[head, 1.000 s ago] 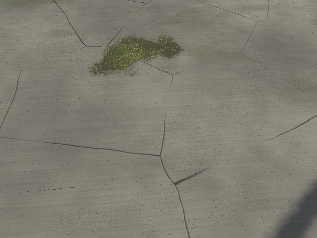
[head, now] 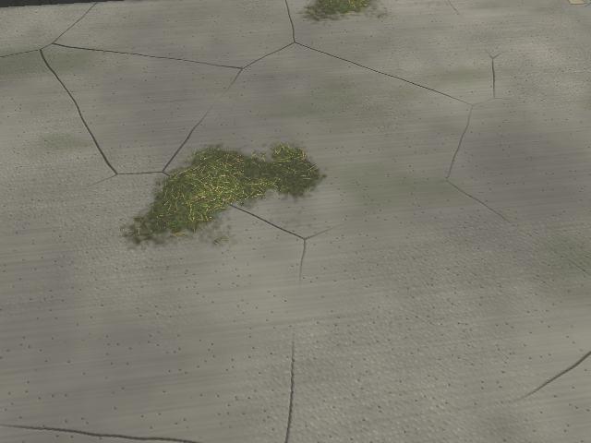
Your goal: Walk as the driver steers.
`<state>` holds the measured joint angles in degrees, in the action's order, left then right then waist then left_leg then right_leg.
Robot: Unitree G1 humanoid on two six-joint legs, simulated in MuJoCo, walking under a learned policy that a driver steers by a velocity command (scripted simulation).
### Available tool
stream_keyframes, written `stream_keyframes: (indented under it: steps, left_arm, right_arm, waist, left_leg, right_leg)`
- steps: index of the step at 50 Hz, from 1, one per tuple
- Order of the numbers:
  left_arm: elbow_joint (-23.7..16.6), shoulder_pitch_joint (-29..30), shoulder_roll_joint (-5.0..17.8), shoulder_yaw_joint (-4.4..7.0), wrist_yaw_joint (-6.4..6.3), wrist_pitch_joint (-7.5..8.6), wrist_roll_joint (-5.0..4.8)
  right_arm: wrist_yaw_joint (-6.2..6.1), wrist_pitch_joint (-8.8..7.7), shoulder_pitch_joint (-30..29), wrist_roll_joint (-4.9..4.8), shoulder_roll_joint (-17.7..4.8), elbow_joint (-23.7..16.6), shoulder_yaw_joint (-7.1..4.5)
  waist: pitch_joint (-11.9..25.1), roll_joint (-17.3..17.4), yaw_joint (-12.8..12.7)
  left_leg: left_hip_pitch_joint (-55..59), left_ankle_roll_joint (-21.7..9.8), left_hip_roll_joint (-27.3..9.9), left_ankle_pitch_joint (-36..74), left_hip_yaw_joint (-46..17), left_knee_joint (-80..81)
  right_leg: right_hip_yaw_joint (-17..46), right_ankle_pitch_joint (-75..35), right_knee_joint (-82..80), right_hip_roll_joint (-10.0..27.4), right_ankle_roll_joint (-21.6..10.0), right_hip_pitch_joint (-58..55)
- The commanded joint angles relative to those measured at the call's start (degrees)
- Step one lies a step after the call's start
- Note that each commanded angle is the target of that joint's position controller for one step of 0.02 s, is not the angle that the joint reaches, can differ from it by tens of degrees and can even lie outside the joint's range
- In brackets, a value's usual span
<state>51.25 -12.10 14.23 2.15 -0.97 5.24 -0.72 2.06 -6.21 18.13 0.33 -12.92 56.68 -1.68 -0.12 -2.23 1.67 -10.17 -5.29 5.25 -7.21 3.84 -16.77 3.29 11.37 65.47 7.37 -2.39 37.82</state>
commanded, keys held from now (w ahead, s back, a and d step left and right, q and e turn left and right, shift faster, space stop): w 1.00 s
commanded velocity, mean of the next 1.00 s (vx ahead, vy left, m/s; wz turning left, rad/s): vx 0.50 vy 0.00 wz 0.00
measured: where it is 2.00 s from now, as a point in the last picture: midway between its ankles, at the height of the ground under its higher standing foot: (333, 246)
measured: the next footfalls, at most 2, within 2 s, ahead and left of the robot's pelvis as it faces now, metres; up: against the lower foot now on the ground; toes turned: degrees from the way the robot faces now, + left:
right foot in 0.30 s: +0.34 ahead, -0.17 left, +0.00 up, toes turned -2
left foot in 0.86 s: +0.65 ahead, +0.07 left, +0.00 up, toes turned +3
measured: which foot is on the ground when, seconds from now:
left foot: down 0.00-0.32, up 0.34-0.84, down 0.86-1.00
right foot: up 0.00-0.28, down 0.30-0.86, up 0.88-1.00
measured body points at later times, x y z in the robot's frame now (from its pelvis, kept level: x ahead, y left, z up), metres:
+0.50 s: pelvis +0.28 -0.08 +0.00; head +0.29 -0.10 +0.45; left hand +0.33 +0.18 -0.12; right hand +0.37 -0.35 -0.14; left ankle +0.28 +0.08 -0.66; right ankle +0.30 -0.16 -0.74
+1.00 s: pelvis +0.55 -0.02 -0.01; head +0.58 +0.00 +0.44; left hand +0.58 +0.25 -0.15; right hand +0.67 -0.28 -0.13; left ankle +0.61 +0.07 -0.74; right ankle +0.44 -0.16 -0.65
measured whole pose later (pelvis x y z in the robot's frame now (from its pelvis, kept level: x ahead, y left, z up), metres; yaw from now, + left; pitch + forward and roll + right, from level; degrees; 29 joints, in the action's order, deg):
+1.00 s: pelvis +0.55 -0.02 -0.01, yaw +1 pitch +2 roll +0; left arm 55.5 -17.4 14.4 2.7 -0.2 5.7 -1.4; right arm 2.1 -5.9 9.5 -0.2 -14.0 51.5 -3.1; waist -1.5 -1.3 -0.2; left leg -20.3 -3.9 2.1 -8.5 3.7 -27.0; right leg 1.8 21.3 68.0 2.2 -3.0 22.5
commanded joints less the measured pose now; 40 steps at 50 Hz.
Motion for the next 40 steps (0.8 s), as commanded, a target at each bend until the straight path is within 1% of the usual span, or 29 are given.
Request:
stream_keyframes:
  steps: [1,3,5,8,10,11,12,13,14,15,16,17,18,19,20,21,22,23,24,25,26,28,32,35,37,39,40]
  left_arm:
    - [-2.4,-2.1,2.7,0.82,-0.42,-0.21,0.73]
    - [-3.8,2.7,2.2,0.68,-0.11,0.23,0.55]
    - [-4.8,7.2,1.7,0.44,0.31,0.51,0.22]
    - [-6.4,12.2,1.8,0.17,1.28,0.68,-0.37]
    - [-7.6,14.3,2.4,0.16,2.07,1.0,-0.54]
    - [-8.0,14.4,2.9,0.26,2.43,1.26,-0.57]
    - [-8.1,13.3,3.6,0.5,2.68,1.51,-0.56]
    - [-7.6,10.7,4.5,0.96,2.79,1.75,-0.53]
    - [-5.8,4.4,6.3,2.03,2.68,1.91,-0.41]
    - [-2.7,-6.7,9.9,3.65,2.27,2.05,-0.25]
    - [-1.2,-15.7,16.7,5.24,1.98,1.79,0.91]
    - [-0.4,-17.6,14.5,4.62,2.31,1.53,0.69]
    - [-1.2,-13.3,10.0,3.23,2.37,1.69,0.35]
    - [-2.6,-7.8,7.6,2.41,2.29,1.58,0.31]
    - [-3.3,-3.4,5.9,1.78,2.55,1.5,0.51]
    - [-3.5,-1.3,4.4,1.3,2.78,1.62,0.79]
    - [-3.0,-0.9,3.7,1.1,3.02,1.64,1.05]
    - [-2.3,-1.9,3.9,1.21,3.09,1.81,1.04]
    - [-1.5,-3.0,4.7,1.4,2.97,1.94,0.99]
    - [-0.9,-4.0,5.6,1.65,2.72,2.0,1.04]
    - [-0.4,-5.0,6.2,1.84,2.39,1.93,1.06]
    - [0.4,-6.8,6.4,1.86,1.71,1.48,0.93]
    - [1.8,-9.8,7.2,1.86,0.91,1.0,0.41]
    - [3.5,-12.9,7.5,2.02,0.73,0.54,0.04]
    - [4.5,-14.1,7.6,2.23,0.51,-0.02,-0.1]
    - [4.9,-13.9,8.2,2.59,0.21,-0.55,-0.25]
    - [4.9,-13.2,8.5,2.77,0.12,-0.79,-0.27]
  right_arm:
    - [-1.13,-1.05,-2.2,-0.04,-7.5,-3.1,-1.17]
    - [-1.77,-0.59,0.1,-0.47,-8.2,-2.7,-1.27]
    - [-2.05,-0.27,2.4,-0.94,-9.1,-2.1,-1.44]
    - [-2.12,0.33,5.4,-1.44,-9.7,-0.9,-1.65]
    - [-2.21,0.92,6.6,-1.53,-9.7,-0.3,-1.8]
    - [-2.28,1.2,6.6,-1.54,-10.0,-0.1,-1.96]
    - [-2.34,1.51,6.2,-1.57,-10.3,-0.1,-2.15]
    - [-2.37,1.82,5.2,-1.56,-10.8,-0.3,-2.29]
    - [-2.37,2.13,3.9,-1.37,-10.4,-0.7,-2.1]
    - [-2.33,2.22,3.5,-0.67,-8.4,-1.4,-1.29]
    - [-2.0,1.3,8.0,0.04,-3.0,-3.1,0.49]
    - [-1.62,-0.3,10.0,-1.08,-1.5,-2.2,1.1]
    - [-1.39,-1.33,5.3,-2.48,-8.2,-3.1,-0.53]
    - [-1.42,-1.67,0.6,-2.91,-9.4,-4.5,-0.85]
    - [-1.77,-1.39,-1.6,-2.23,-8.6,-4.8,-0.99]
    - [-2.07,-0.64,-1.7,-1.47,-8.1,-4.8,-1.44]
    - [-2.09,0.23,-0.6,-1.32,-6.7,-4.5,-1.4]
    - [-2.15,0.9,0.4,-1.24,-5.4,-4.2,-1.3]
    - [-2.24,1.36,0.5,-1.17,-4.9,-4.3,-1.35]
    - [-2.34,1.6,-0.9,-1.03,-5.0,-4.9,-1.48]
    - [-2.41,1.7,-3.0,-0.82,-5.2,-5.7,-1.62]
    - [-2.36,1.63,-7.6,-0.56,-4.9,-7.2,-1.71]
    - [-1.72,1.18,-15.8,-0.87,-3.7,-9.5,-1.3]
    - [-1.06,0.93,-20.6,-1.26,-3.7,-11.0,-1.05]
    - [-0.36,0.58,-23.2,-1.48,-3.9,-12.2,-0.94]
    - [0.35,0.13,-23.8,-1.54,-4.4,-13.0,-1.04]
    - [0.56,-0.05,-22.6,-1.56,-5.1,-12.9,-1.28]
  waist:
    - [-3.2,4.5,-2.7]
    - [-3.0,4.2,-1.0]
    - [-3.1,4.4,0.6]
    - [-4.1,4.9,2.6]
    - [-4.7,5.2,2.8]
    - [-4.6,5.4,2.4]
    - [-4.1,5.8,1.5]
    - [-2.7,6.5,-0.3]
    - [0.8,6.3,-3.8]
    - [8.2,4.3,-8.2]
    - [17.7,-7.9,-8.4]
    - [22.8,-15.4,-7.9]
    - [15.3,-9.5,-7.6]
    - [9.7,-5.7,-6.2]
    - [5.7,-1.3,-4.3]
    - [3.5,-1.4,-2.5]
    - [2.7,-2.2,-1.3]
    - [2.2,-2.2,-0.7]
    - [1.5,-1.8,-0.3]
    - [0.7,-1.3,-0.2]
    - [0.0,-0.8,-0.6]
    - [-1.0,-0.6,-1.5]
    - [-2.7,-1.1,-3.9]
    - [-4.5,-1.1,-5.5]
    - [-5.5,-1.2,-5.9]
    - [-5.3,-1.5,-5.1]
    - [-4.4,-2.0,-4.1]
  left_leg:
    - [-6.1,-9.8,-16.0,3.5,-12.0,12.0]
    - [-3.0,-8.4,-15.5,4.6,-10.7,11.6]
    - [-0.7,-7.3,-15.2,4.6,-9.4,11.1]
    - [4.2,-7.0,-16.7,3.2,-9.4,9.4]
    - [8.3,-6.5,-18.6,3.1,-10.1,7.2]
    - [9.8,-6.1,-19.4,3.7,-10.6,5.9]
    - [10.9,-5.6,-20.0,5.5,-11.0,4.2]
    - [11.2,-5.0,-19.9,11.1,-10.7,1.2]
    - [10.4,-3.7,-17.7,20.7,-8.7,-6.3]
    - [4.3,-1.9,-14.1,22.7,-5.6,-20.1]
    - [-16.7,2.1,-6.3,4.1,-1.1,-43.6]
    - [-29.7,2.9,-1.4,-24.2,-7.3,-55.8]
    - [-35.2,1.6,-5.4,-21.9,-10.9,-60.8]
    - [-35.3,0.8,-8.7,-16.4,-9.3,-59.7]
    - [-32.7,1.1,-11.0,-11.7,-8.1,-56.0]
    - [-29.6,1.3,-12.8,-8.7,-8.2,-52.1]
    - [-26.7,1.7,-13.3,-6.9,-8.0,-50.3]
    - [-25.4,2.0,-13.3,-5.9,-7.4,-49.2]
    - [-26.0,2.5,-13.4,-4.7,-7.1,-48.0]
    - [-27.6,2.9,-13.5,-2.8,-7.0,-46.0]
    - [-29.8,3.3,-13.6,-0.4,-7.0,-43.2]
    - [-32.5,4.0,-13.6,4.7,-6.7,-36.7]
    - [-30.1,4.1,-11.7,13.5,-4.8,-23.2]
    - [-30.6,3.6,-10.6,13.3,-4.2,-17.8]
    - [-31.9,2.8,-10.4,11.0,-4.4,-15.5]
    - [-30.8,1.5,-9.9,7.2,-4.2,-13.8]
    - [-27.9,0.8,-9.1,5.1,-3.5,-13.0]
  right_leg:
    - [0.1,-9.0,-7.7,2.4,1.6,1.4]
    - [-0.7,-14.5,-16.9,1.6,1.8,1.8]
    - [-2.0,-17.5,-24.4,0.0,2.1,0.1]
    - [-2.8,-16.3,-30.4,-1.3,2.2,-0.5]
    - [-2.5,-12.8,-33.3,-1.8,1.2,-0.1]
    - [-2.5,-10.5,-34.5,-2.1,0.4,-0.8]
    - [-2.9,-8.2,-35.7,-2.6,-0.5,-2.9]
    - [-3.9,-6.4,-36.8,-3.9,-1.4,-7.3]
    - [-5.6,-5.7,-38.1,-5.8,-2.7,-15.8]
    - [-3.0,-7.0,-37.0,-3.7,-5.1,-31.3]
    - [19.0,-4.8,-38.1,11.2,-12.8,-54.5]
    - [39.3,2.1,-47.6,16.8,-17.7,-61.8]
    - [33.6,4.0,-48.3,14.8,-14.6,-55.8]
    - [24.4,0.3,-49.0,12.6,-12.3,-47.6]
    - [18.1,-4.5,-51.1,10.0,-11.1,-39.4]
    - [13.6,-7.2,-53.2,7.6,-10.1,-34.2]
    - [11.0,-8.5,-54.9,6.2,-9.7,-31.0]
    - [9.1,-11.3,-56.0,5.5,-10.1,-29.4]
    - [7.3,-14.2,-56.7,5.2,-10.5,-28.8]
    - [6.1,-16.4,-57.2,5.1,-10.8,-28.9]
    - [5.2,-18.1,-57.6,5.2,-10.9,-29.6]
    - [3.6,-19.2,-58.2,4.9,-10.4,-31.1]
    - [0.4,-15.7,-59.4,3.4,-8.8,-32.1]
    - [0.3,-14.0,-58.7,4.8,-8.7,-36.6]
    - [0.6,-14.9,-57.0,6.5,-8.6,-40.6]
    - [0.8,-18.1,-54.5,7.9,-7.9,-43.5]
    - [0.7,-21.7,-52.7,8.2,-7.4,-44.1]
